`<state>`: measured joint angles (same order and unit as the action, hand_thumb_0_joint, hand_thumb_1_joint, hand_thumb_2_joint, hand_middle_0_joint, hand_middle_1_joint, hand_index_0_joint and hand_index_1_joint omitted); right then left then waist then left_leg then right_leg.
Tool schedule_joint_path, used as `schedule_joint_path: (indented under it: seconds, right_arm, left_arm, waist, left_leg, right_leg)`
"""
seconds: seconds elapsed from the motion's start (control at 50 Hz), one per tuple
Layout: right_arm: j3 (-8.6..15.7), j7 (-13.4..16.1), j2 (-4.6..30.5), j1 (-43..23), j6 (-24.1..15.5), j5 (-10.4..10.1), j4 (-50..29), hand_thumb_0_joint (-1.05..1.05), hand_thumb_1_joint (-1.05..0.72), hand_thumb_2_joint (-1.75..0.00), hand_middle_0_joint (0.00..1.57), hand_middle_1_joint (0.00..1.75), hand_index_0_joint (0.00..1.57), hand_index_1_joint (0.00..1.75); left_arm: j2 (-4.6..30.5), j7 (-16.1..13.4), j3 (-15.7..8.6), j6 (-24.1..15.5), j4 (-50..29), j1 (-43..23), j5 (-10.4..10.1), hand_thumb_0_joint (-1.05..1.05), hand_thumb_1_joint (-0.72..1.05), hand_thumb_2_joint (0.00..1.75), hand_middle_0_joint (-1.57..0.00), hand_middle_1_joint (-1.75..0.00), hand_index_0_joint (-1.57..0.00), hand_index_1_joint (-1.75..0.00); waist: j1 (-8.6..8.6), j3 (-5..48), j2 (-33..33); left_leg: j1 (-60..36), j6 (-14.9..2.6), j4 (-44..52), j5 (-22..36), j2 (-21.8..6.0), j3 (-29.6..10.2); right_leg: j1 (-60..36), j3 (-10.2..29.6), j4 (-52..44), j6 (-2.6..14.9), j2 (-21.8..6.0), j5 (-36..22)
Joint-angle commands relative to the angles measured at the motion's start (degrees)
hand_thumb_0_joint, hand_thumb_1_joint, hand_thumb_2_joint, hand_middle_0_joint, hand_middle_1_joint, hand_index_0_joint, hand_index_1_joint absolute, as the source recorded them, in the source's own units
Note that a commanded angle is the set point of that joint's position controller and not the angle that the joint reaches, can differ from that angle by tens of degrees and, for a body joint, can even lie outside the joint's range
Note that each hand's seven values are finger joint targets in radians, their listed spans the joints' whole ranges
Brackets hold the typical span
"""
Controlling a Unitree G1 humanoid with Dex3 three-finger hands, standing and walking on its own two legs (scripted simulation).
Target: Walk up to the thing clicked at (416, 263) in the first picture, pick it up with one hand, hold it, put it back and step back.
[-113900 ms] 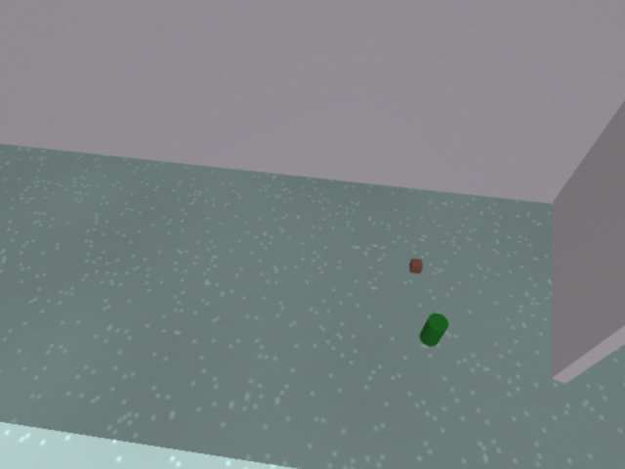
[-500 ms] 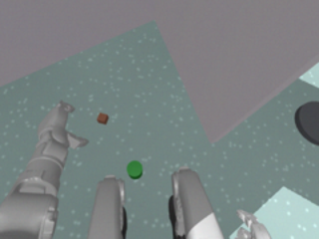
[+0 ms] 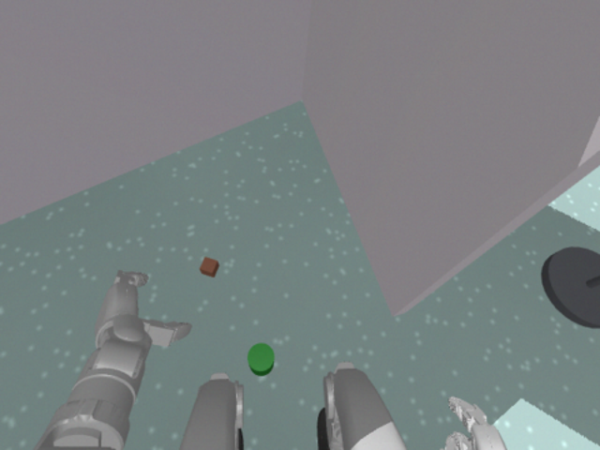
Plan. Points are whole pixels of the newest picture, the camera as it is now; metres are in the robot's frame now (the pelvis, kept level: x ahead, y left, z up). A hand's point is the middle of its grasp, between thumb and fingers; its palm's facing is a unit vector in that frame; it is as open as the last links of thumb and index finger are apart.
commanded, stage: home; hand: left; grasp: from above
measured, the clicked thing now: (209, 267) +0.59 +0.19 -0.61
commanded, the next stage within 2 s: go down in 0.16 s
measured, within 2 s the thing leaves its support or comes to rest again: neither
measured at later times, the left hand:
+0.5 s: hand (140, 346) +0.27 +0.19 -0.06, palm faces +0.09 -0.91 -0.41, open 12.7 cm
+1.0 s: hand (128, 329) +0.30 +0.22 -0.09, palm faces +0.03 -0.82 -0.58, open 13.7 cm
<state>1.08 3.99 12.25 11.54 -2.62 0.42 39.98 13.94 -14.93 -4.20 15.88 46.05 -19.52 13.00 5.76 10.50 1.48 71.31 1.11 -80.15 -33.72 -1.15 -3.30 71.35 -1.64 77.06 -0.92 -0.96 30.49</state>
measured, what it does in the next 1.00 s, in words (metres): stands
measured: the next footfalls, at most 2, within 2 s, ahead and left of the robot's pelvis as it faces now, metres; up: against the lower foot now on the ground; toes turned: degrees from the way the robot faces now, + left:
none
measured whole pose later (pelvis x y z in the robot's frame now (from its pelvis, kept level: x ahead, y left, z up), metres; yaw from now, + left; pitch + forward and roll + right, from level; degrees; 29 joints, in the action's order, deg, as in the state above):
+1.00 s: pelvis +0.01 +0.00 +0.05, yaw +0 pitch +18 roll -2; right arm 0.2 5.8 13.0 12.1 -5.1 2.5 37.9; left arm 12.5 -19.8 -5.2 19.3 48.6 -18.8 12.7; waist 3.0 5.9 -0.5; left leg 55.9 1.0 -67.9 -30.1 -1.2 -2.4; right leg 56.2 -1.1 65.2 -1.1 -1.0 27.0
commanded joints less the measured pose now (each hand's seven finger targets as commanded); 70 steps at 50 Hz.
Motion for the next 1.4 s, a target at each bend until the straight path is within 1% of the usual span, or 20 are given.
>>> schedule_joint_path:
  seconds: [0.0,0.14,0.22,0.24,0.26,0.32,0.44,0.66,0.7,0.74,0.82,0.88,0.96,1.02,1.08,1.12,1.16,1.18,1.22,1.38]
  right_arm:
    - [2.9,1.3,8.9,2.9,-2.1,-0.1,-5.5,0.0,-0.89,-0.88,0.2,0.3,0.2,0.3]
    - [2.4,2.3,8.8,2.8,-1.8,0.2,-6.9,0.0,-0.9,-0.9,0.2,0.3,0.2,0.3]
    - [2.5,3.0,8.8,3.3,-1.9,0.3,-7.5,0.0,-0.9,-0.9,0.2,0.3,0.2,0.3]
    - [2.2,3.1,8.2,3.0,-2.1,0.3,-8.2,0.0,-0.89,-0.88,0.2,0.3,0.2,0.3]
    - [2.4,3.2,8.6,3.0,-2.2,0.4,-7.8,0.0,-0.9,-0.9,0.2,0.3,0.2,0.3]
    - [2.6,3.4,8.4,2.9,-2.4,0.5,-8.9,0.0,-0.89,-0.88,0.2,0.3,0.2,0.3]
    - [2.8,3.7,8.3,2.5,-3.1,0.6,-10.2,0.0,-0.89,-0.88,0.2,0.3,0.2,0.3]
    - [3.3,3.3,8.7,2.9,-3.8,0.8,-11.4,0.0,-0.9,-0.9,0.2,0.3,0.2,0.3]
    - [3.2,3.0,8.6,2.6,-4.0,0.9,-11.8,0.0,-0.9,-0.88,0.2,0.3,0.2,0.3]
    - [3.2,3.0,8.8,2.9,-4.1,0.9,-11.5,0.0,-0.91,-0.89,0.2,0.3,0.2,0.3]
    - [2.9,3.0,8.6,2.5,-4.2,1.3,-10.4,0.0,-0.93,-0.89,0.2,0.3,0.2,0.3]
    - [2.8,3.0,9.2,2.9,-4.5,1.7,-8.4,0.0,-0.92,-0.89,0.2,0.3,0.2,0.3]
    - [2.0,2.5,9.8,4.1,-4.2,2.0,-4.0,0.0,-0.9,-0.89,0.2,0.3,0.2,0.3]
    - [2.0,1.5,10.4,5.5,-4.3,2.6,-0.1,0.0,-0.9,-0.89,0.2,0.3,0.2,0.3]
    - [2.5,-0.2,11.5,8.3,-4.6,2.9,2.9,0.0,-0.9,-0.89,0.2,0.3,0.2,0.3]
    - [2.8,-1.8,11.7,8.9,-4.8,3.1,3.8,0.0,-0.9,-0.89,0.2,0.3,0.2,0.3]
    - [3.0,-3.5,12.1,10.0,-5.0,3.1,5.3,0.0,-0.9,-0.89,0.2,0.3,0.2,0.3]
    - [2.9,-4.4,11.7,9.9,-5.5,3.2,4.6,0.0,-0.9,-0.89,0.2,0.3,0.2,0.3]
    - [2.9,-5.8,12.2,10.3,-5.9,3.3,4.6,0.0,-0.9,-0.89,0.2,0.3,0.2,0.3]
    - [2.3,-9.9,12.0,10.9,-6.8,3.5,6.0,0.0,-0.9,-0.89,0.2,0.3,0.2,0.3]
  left_arm:
    - [5.9,-1.7,-2.1,-1.6,-12.5,-5.1,-2.1,0.0,-0.18,0.79,-0.07,-0.93,-0.09,-0.87]
    - [3.8,-1.7,-1.4,-0.3,-16.6,1.4,-5.3,0.0,-0.1,0.71,-0.15,-0.85,-0.15,-0.79]
    - [5.5,-1.6,-2.4,-0.2,-23.9,2.0,-6.5,0.0,-0.1,0.73,-0.15,-0.85,-0.16,-0.79]
    - [2.2,-1.1,-0.4,0.4,-21.2,7.8,-6.8,0.0,-0.18,0.81,-0.07,-0.93,-0.08,-0.87]
    - [3.8,-1.2,-1.0,0.3,-23.7,3.7,-7.0,0.0,-0.1,0.73,-0.15,-0.85,-0.16,-0.79]
    - [1.8,-0.7,-0.3,1.1,-23.0,8.1,-7.6,0.0,-0.18,0.84,-0.07,-0.93,-0.08,-0.87]
    - [3.9,-0.6,-2.2,1.2,-26.2,10.2,-7.5,0.0,-0.18,0.84,-0.07,-0.93,-0.08,-0.87]
    - [2.3,0.3,-0.8,1.8,-27.0,11.8,-6.9,0.0,-0.1,0.82,-0.15,-0.85,-0.16,-0.79]
    - [2.3,0.4,-1.0,1.7,-27.6,11.9,-7.0,0.0,-0.26,0.92,-0.03,-1.0,-0.06,-0.95]
    - [1.7,0.3,-0.2,1.8,-25.1,8.7,-6.3,0.0,-0.42,0.93,-0.03,-1.01,-0.06,-0.98]
    - [3.0,-2.0,-1.3,1.2,-17.1,-0.6,-3.7,0.0,-0.38,0.94,-0.02,-1.0,-0.05,-0.97]
    - [6.4,-4.9,-2.8,0.4,-12.9,-11.8,-0.7,0.0,-0.42,0.94,-0.03,-1.0,-0.05,-0.97]
    - [11.2,-8.8,-4.3,1.3,-1.7,-25.0,3.9,0.0,-0.49,0.95,-0.04,-1.01,-0.05,-0.99]
    - [9.8,-11.4,-4.1,3.4,7.4,-35.0,5.2,0.0,-0.52,0.95,-0.04,-1.01,-0.05,-1.01]
    - [13.2,-13.5,-5.7,5.7,13.3,-44.3,6.4,0.0,-0.54,0.96,-0.04,-1.0,-0.04,-1.0]
    - [10.7,-14.0,-4.9,7.8,19.6,-47.0,7.4,0.0,-0.54,0.96,-0.04,-1.0,-0.04,-1.0]
    - [13.8,-14.6,-7.3,10.1,28.5,-46.3,9.2,0.0,-0.54,0.95,-0.04,-0.99,-0.04,-0.99]
    - [13.0,-14.7,-6.5,10.4,26.3,-50.5,9.7,0.0,-0.54,0.96,-0.04,-1.0,-0.04,-1.0]
    - [17.0,-15.3,-9.2,11.9,30.8,-52.3,11.6,0.0,-0.55,0.97,-0.04,-1.0,-0.04,-1.01]
    - [27.7,-18.0,-12.5,14.4,35.7,-63.3,18.3,0.0,-0.56,0.97,-0.04,-1.01,-0.04,-1.02]
  waist:
    - [-0.73,21.7,3.7]
    - [-0.36,18.1,1.7]
    - [-0.9,18.2,2.6]
    - [-1.09,16.5,1.9]
    - [-0.42,15.3,0.7]
    - [-1.04,13.6,0.6]
    - [-2.42,12.1,0.2]
    - [-2.02,10.0,0.0]
    - [-2.35,10.3,1.1]
    - [-1.31,8.9,0.0]
    - [-1.23,4.6,-1.0]
    - [-1.13,8.2,0.4]
    - [-0.94,15.5,2.2]
    - [0.02,21.1,4.0]
    - [0.58,24.2,5.4]
    - [1.24,25.1,4.3]
    - [0.91,24.7,3.2]
    - [1.66,26.7,3.2]
    - [1.5,27.9,1.5]
    - [2.77,31.3,5.8]
  left_leg:
    - [-19.5,-1.29,15.3,15.3,0.7,0.4]
    - [-23.8,-1.34,18.9,17.9,0.6,1.1]
    - [-28.0,-0.99,20.8,20.3,0.4,1.3]
    - [-27.5,-1.14,21.3,20.1,0.7,1.7]
    - [-27.6,-1.27,21.3,19.9,0.5,1.8]
    - [-28.2,-1.39,22.8,18.4,0.9,2.4]
    - [-29.3,-1.34,25.0,17.6,1.1,2.9]
    - [-31.7,-0.99,26.5,19.8,0.9,2.9]
    - [-31.6,-0.68,26.8,20.7,0.8,2.6]
    - [-31.0,-0.79,27.0,18.7,0.6,2.4]
    - [-26.6,-1.22,26.7,8.9,0.3,2.3]
    - [-24.9,-1.09,24.2,8.2,0.3,2.7]
    - [-24.6,-0.41,21.6,10.3,-0.2,2.5]
    - [-25.2,0.26,18.7,14.9,-0.5,2.2]
    - [-23.1,0.87,16.2,19.2,-0.5,1.8]
    - [-22.2,1.29,14.5,21.9,-0.6,1.4]
    - [-18.3,1.13,12.9,22.0,-0.2,1.6]
    - [-16.3,0.81,10.9,22.9,0.1,2.2]
    - [-10.1,0.18,8.6,22.4,0.4,3.0]
    - [-0.6,-0.22,1.8,17.9,0.3,2.8]
  right_leg:
    - [-17.9,-0.8,-12.0,2.85,1.1,-13.3]
    - [-23.7,-0.9,-16.8,2.6,1.2,-16.0]
    - [-26.8,-1.1,-18.5,2.32,1.3,-17.8]
    - [-28.0,-1.0,-19.4,2.25,1.3,-17.9]
    - [-28.0,-1.0,-20.0,2.05,1.2,-18.0]
    - [-30.2,-0.7,-22.4,1.69,1.1,-17.2]
    - [-33.1,-0.6,-24.7,1.47,0.9,-16.3]
    - [-34.1,-1.0,-25.4,1.4,1.2,-18.0]
    - [-34.0,-1.2,-24.9,1.72,1.1,-18.2]
    - [-32.4,-1.1,-24.9,1.73,1.2,-16.5]
    - [-27.0,-0.8,-25.0,1.44,0.8,-8.1]
    - [-24.5,-0.3,-22.3,1.65,0.6,-7.1]
    - [-21.7,-0.1,-18.7,2.1,0.6,-8.7]
    - [-18.6,-0.6,-15.7,2.44,0.7,-12.3]
    - [-16.6,-0.7,-13.4,2.66,0.9,-15.6]
    - [-15.0,-1.5,-11.6,2.84,1.4,-17.3]
    - [-14.5,-1.5,-10.6,2.92,1.8,-17.6]
    - [-14.7,-1.2,-9.9,2.93,1.9,-19.5]
    - [-16.1,-0.6,-8.6,2.6,2.1,-21.0]
    - [-6.8,-0.8,-1.5,3.04,2.6,-17.0]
